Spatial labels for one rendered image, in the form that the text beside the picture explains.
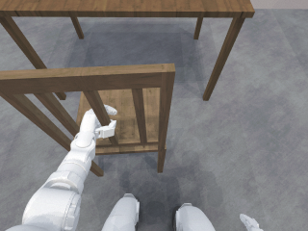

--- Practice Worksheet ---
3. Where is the robot left hand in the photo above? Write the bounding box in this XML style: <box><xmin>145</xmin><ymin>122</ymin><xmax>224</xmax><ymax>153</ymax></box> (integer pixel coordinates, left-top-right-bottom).
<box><xmin>79</xmin><ymin>104</ymin><xmax>117</xmax><ymax>139</ymax></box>

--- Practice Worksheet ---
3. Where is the left robot forearm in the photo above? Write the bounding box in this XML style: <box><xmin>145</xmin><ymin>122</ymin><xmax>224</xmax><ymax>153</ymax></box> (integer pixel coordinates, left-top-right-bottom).
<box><xmin>22</xmin><ymin>131</ymin><xmax>96</xmax><ymax>225</ymax></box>

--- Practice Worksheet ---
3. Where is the robot right thigh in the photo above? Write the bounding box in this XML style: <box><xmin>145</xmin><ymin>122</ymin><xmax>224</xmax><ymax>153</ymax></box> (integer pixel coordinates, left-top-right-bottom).
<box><xmin>175</xmin><ymin>206</ymin><xmax>216</xmax><ymax>231</ymax></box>

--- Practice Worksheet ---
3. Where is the robot right hand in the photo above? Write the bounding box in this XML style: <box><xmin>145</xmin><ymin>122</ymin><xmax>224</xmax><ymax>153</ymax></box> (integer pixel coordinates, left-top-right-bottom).
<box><xmin>240</xmin><ymin>214</ymin><xmax>264</xmax><ymax>231</ymax></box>

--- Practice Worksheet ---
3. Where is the table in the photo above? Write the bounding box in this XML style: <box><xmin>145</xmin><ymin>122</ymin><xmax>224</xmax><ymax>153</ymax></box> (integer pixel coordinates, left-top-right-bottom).
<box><xmin>0</xmin><ymin>0</ymin><xmax>255</xmax><ymax>101</ymax></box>

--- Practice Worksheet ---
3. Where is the robot right shin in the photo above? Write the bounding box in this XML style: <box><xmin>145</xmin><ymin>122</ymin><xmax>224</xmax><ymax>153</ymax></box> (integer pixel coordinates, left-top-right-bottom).
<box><xmin>179</xmin><ymin>203</ymin><xmax>192</xmax><ymax>209</ymax></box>

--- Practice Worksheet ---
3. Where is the robot left upper arm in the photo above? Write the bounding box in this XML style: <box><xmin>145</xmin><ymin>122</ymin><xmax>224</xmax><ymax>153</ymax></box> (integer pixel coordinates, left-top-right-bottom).
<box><xmin>5</xmin><ymin>187</ymin><xmax>82</xmax><ymax>231</ymax></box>

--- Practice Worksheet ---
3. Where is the chair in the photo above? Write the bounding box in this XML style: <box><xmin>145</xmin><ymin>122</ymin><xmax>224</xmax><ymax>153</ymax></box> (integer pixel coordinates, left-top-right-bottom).
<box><xmin>0</xmin><ymin>63</ymin><xmax>176</xmax><ymax>177</ymax></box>

